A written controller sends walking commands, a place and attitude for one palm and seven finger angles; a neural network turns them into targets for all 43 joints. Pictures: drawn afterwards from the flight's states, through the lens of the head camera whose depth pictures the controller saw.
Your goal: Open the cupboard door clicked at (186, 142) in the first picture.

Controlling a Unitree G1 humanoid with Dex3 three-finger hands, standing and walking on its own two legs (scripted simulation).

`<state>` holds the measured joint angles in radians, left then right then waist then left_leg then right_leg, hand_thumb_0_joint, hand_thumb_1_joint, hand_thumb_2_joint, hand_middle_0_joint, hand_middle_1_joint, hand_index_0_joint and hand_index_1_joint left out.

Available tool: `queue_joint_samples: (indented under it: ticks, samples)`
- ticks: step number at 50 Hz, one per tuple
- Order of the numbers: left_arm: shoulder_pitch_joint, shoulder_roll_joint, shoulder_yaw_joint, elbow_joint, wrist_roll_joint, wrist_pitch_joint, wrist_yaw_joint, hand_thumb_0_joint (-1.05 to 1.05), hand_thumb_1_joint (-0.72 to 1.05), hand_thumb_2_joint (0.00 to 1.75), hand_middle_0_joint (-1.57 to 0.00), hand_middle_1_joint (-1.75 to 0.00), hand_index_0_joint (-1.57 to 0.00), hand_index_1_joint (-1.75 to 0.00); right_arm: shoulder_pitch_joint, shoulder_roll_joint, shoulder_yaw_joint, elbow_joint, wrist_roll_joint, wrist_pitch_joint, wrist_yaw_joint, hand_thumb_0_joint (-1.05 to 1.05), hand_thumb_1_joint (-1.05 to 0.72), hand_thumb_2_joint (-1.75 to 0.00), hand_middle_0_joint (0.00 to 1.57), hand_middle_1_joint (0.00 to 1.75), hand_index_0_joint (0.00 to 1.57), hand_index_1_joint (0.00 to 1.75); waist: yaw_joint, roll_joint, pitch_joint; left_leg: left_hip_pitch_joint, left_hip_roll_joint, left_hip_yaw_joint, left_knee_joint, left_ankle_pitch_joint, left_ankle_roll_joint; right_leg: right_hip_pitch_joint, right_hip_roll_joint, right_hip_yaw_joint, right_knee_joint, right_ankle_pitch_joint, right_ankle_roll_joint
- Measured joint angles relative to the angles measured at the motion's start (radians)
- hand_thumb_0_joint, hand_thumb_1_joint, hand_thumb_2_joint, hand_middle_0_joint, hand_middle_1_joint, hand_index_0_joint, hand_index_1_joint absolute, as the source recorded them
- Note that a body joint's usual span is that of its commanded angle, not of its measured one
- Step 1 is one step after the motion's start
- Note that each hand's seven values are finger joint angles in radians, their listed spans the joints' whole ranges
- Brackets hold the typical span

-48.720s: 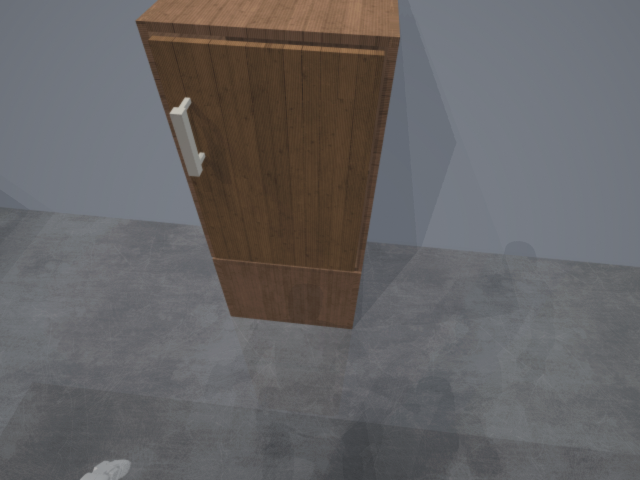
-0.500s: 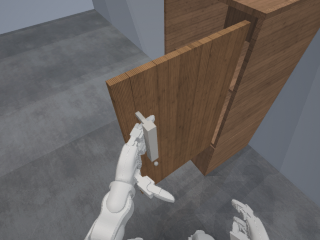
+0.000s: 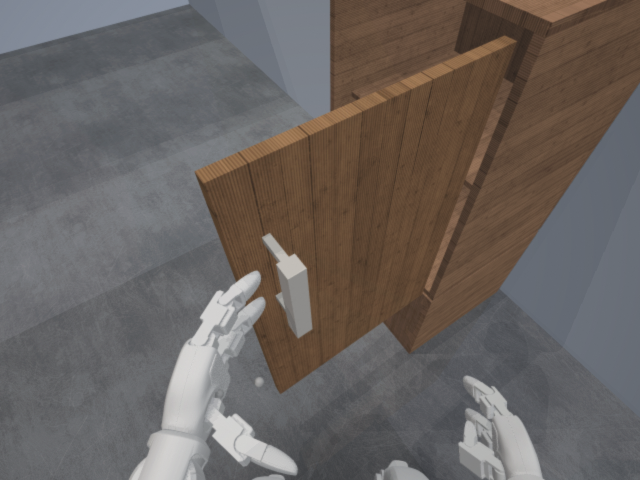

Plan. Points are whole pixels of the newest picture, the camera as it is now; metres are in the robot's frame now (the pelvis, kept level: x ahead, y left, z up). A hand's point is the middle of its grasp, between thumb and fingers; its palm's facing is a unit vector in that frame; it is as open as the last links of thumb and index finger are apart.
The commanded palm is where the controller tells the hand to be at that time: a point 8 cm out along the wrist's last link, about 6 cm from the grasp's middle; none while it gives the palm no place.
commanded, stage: slide the hand sideways off the handle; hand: left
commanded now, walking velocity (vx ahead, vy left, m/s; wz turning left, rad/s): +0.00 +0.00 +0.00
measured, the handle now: (286, 287) +0.32 +0.06 +0.08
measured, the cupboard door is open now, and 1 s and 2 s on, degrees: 92 92 92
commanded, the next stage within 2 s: draw the hand back to the body in 0.34 s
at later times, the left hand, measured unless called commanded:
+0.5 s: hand (208, 410) +0.19 +0.13 +0.07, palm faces -0.10 -0.99 -0.03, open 16.3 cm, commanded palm +0.17 +0.18 +0.09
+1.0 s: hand (117, 388) +0.19 +0.19 +0.13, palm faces +0.00 -0.98 -0.18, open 16.0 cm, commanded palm +0.15 +0.25 +0.15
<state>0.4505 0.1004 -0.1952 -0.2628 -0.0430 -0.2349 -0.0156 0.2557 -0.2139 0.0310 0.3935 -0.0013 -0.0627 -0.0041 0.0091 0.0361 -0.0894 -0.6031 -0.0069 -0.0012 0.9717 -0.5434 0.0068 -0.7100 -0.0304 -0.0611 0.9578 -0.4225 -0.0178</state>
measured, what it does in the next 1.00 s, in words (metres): stands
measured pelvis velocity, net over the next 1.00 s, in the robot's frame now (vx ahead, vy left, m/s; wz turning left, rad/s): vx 0.00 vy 0.03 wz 0.00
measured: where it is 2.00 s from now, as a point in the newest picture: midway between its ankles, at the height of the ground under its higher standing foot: outside the picture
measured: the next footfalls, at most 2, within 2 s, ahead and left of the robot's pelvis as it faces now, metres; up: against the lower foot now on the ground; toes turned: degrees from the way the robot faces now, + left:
none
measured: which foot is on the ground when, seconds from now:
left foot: down 0.00-1.00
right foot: down 0.00-1.00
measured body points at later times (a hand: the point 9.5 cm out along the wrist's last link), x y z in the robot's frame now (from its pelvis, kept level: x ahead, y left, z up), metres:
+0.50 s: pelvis -0.01 +0.01 -0.01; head +0.03 +0.00 +0.43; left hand +0.19 +0.18 +0.08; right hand +0.17 -0.22 -0.08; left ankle -0.03 +0.12 -0.68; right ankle +0.03 -0.11 -0.68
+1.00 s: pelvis +0.00 +0.03 +0.02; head +0.01 +0.02 +0.47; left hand +0.18 +0.24 +0.14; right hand +0.19 -0.19 -0.04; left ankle -0.03 +0.12 -0.68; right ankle +0.03 -0.11 -0.68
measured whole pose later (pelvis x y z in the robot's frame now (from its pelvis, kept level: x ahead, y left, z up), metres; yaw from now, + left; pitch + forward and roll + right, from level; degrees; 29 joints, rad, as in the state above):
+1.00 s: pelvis +0.00 +0.03 +0.02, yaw +0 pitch +5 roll -2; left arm 0.57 0.27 0.09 -0.47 -0.16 -0.08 -0.13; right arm 0.29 -0.24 0.05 0.44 0.04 -0.16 -0.06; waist 0.04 0.06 -0.10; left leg -0.46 -0.01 -0.01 0.90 -0.52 0.04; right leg -0.54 -0.03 -0.07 0.83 -0.38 0.02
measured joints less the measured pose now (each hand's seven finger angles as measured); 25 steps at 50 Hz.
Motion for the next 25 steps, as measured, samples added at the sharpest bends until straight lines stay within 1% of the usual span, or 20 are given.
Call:
queue_joint_samples:
  ticks: [9, 18, 22, 25]
  samples:
    - [0.090, 0.026, 0.062, -0.061, -0.042, -0.030, -0.055, -0.01, -0.49, 0.30, -0.17, -0.31, -0.17, -0.31, 0.017, -0.015, -0.009, -0.012, 0.006, -0.018, -0.008, 0.02, -0.91, -0.90, 0.20, 0.30, 0.20, 0.30, 0.005, 0.007, -0.010, -0.037, 0.001, -0.011, 0.045, -0.018, -0.003, -0.031, -0.001, -0.011, 0.038, -0.017, -0.003]
    - [0.101, 0.069, 0.140, -0.058, -0.099, -0.035, -0.117, -0.01, -0.50, 0.30, -0.16, -0.30, -0.16, -0.30, 0.021, -0.025, -0.009, -0.004, 0.017, -0.028, -0.028, 0.02, -0.91, -0.90, 0.20, 0.30, 0.20, 0.30, 0.001, 0.006, -0.016, -0.074, 0.005, -0.019, 0.088, -0.027, -0.003, -0.058, 0.002, -0.019, 0.062, -0.018, -0.003]
    - [0.091, 0.070, 0.148, -0.058, -0.118, -0.033, -0.128, -0.01, -0.50, 0.30, -0.16, -0.30, -0.15, -0.30, 0.024, -0.030, -0.009, -0.003, 0.021, -0.042, -0.032, 0.02, -0.91, -0.90, 0.20, 0.30, 0.20, 0.30, -0.004, 0.008, -0.018, -0.084, 0.005, -0.022, 0.100, -0.028, 0.001, -0.062, 0.002, -0.022, 0.063, -0.014, 0.000]
    - [0.076, 0.073, 0.140, -0.063, -0.113, -0.021, -0.129, -0.01, -0.50, 0.30, -0.15, -0.30, -0.15, -0.30, 0.028, -0.030, -0.007, -0.005, 0.023, -0.047, -0.034, 0.02, -0.91, -0.90, 0.20, 0.30, 0.20, 0.30, -0.007, 0.007, -0.017, -0.084, 0.004, -0.021, 0.103, -0.028, 0.005, -0.061, 0.001, -0.020, 0.062, -0.010, 0.004]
